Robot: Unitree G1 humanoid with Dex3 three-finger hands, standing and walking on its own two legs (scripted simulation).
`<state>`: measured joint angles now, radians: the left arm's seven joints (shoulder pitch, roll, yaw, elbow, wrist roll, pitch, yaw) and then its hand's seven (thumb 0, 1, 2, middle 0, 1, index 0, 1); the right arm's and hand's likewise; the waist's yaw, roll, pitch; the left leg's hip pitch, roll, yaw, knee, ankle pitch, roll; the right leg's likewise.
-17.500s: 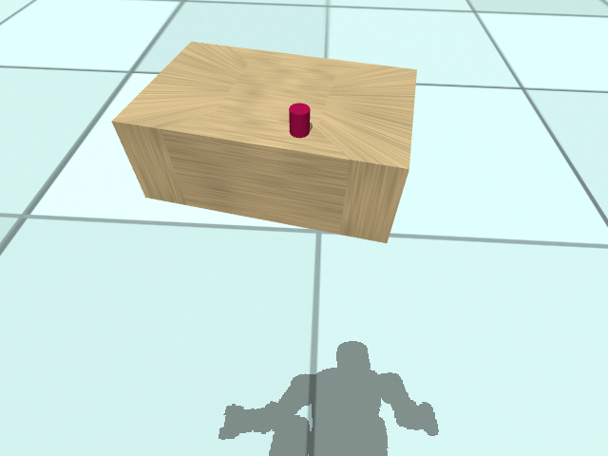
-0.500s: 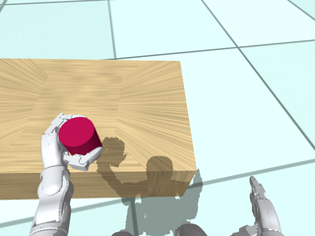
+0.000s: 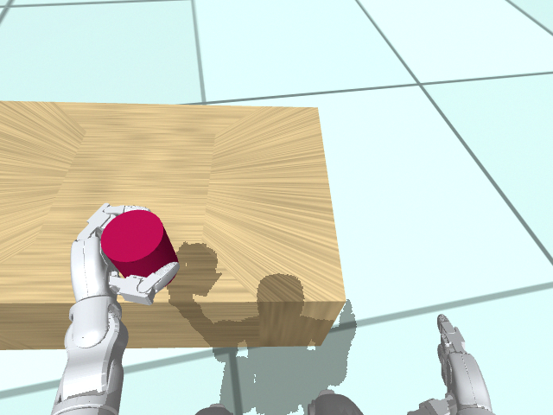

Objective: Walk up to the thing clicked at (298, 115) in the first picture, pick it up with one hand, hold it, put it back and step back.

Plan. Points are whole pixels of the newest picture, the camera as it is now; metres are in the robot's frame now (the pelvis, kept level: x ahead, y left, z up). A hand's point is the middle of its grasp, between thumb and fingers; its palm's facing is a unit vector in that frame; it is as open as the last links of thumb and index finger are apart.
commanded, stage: hold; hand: left
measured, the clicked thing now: (143, 252) +0.33 +0.18 +0.05
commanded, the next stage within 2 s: crouch in 0.82 s
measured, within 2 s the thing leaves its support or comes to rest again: neither
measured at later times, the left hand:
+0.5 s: hand (142, 251) +0.33 +0.18 +0.05, palm faces +0.26 -0.97 -0.03, open 10.5 cm
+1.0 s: hand (142, 243) +0.34 +0.18 +0.06, palm faces +0.25 -0.97 -0.03, open 10.6 cm
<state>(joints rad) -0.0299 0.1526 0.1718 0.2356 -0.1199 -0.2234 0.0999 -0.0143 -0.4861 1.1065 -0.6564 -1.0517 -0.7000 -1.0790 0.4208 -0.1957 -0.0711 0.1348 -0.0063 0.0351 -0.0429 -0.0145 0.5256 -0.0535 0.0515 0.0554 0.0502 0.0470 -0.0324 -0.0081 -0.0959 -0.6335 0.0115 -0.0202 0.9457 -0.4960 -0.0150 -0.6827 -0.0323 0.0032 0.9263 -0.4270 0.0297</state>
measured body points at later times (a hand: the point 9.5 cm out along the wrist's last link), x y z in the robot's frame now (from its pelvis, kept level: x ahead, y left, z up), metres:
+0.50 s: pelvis +0.00 +0.00 +0.00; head +0.04 +0.00 +0.45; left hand +0.31 +0.23 +0.06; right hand +0.15 -0.25 -0.04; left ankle -0.02 +0.13 -0.69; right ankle +0.02 -0.14 -0.69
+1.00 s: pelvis +0.00 +0.00 +0.00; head +0.04 +0.00 +0.45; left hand +0.32 +0.23 +0.06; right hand +0.15 -0.25 -0.04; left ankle -0.02 +0.13 -0.69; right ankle +0.02 -0.14 -0.69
